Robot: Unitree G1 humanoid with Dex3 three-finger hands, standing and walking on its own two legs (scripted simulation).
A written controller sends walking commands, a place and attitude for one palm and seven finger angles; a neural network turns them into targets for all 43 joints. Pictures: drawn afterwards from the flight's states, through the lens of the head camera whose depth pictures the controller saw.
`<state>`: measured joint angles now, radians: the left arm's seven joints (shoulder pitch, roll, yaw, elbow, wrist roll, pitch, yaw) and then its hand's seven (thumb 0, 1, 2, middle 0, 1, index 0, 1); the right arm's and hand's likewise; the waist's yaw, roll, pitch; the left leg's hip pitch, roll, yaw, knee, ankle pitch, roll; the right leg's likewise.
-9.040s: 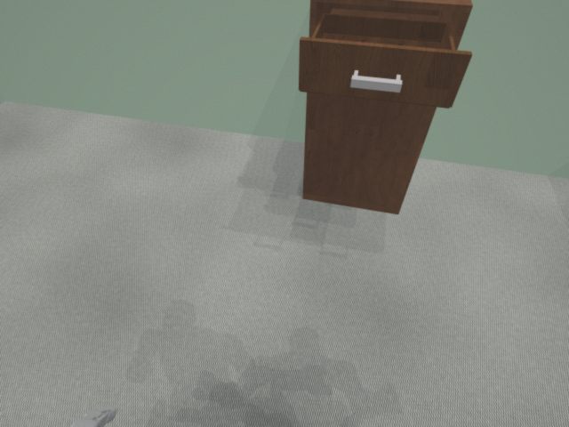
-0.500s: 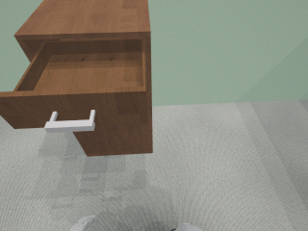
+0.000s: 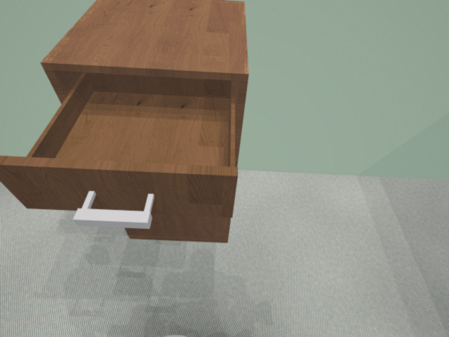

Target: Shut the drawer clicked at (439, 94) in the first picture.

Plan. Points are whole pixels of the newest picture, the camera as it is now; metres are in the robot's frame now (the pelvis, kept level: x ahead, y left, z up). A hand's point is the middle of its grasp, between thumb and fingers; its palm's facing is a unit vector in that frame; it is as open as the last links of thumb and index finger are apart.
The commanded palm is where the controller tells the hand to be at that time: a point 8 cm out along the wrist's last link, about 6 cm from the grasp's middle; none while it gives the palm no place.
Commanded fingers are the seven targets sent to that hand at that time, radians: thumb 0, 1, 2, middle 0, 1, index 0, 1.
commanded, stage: come to a stop and stand still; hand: left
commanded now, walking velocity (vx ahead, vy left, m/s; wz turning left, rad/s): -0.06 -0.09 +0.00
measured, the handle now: (117, 208) +0.30 +0.23 +0.05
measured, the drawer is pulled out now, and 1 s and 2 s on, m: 0.28 0.28 0.28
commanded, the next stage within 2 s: look again from close up in 0.64 s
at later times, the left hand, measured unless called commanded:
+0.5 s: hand out of the picture -0.03 +0.12 -0.17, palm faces +0.04 -0.98 -0.20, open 7.3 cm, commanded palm none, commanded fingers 0.00 0.90 0.90 -0.20 -0.30 -0.20 -0.30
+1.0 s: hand out of the picture -0.05 +0.16 -0.18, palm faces +0.03 -0.98 -0.18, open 7.4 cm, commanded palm none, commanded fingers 0.00 0.90 0.90 -0.20 -0.30 -0.20 -0.30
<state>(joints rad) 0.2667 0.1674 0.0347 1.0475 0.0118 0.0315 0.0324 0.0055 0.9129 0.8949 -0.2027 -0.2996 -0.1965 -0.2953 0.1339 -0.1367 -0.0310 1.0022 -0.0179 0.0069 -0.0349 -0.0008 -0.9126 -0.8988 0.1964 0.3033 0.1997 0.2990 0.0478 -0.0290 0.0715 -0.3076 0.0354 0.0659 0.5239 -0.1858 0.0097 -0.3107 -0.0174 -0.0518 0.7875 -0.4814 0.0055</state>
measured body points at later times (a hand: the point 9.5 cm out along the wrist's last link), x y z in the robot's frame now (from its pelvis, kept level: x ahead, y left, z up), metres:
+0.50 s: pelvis -0.04 -0.05 +0.01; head -0.04 -0.06 +0.46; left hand -0.03 +0.17 -0.15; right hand -0.06 -0.28 -0.16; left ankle +0.00 +0.11 -0.73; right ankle -0.06 -0.14 -0.73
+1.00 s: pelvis -0.06 +0.00 +0.00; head -0.06 +0.00 +0.45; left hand -0.05 +0.21 -0.16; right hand -0.05 -0.23 -0.15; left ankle -0.01 +0.10 -0.73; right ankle -0.06 -0.14 -0.73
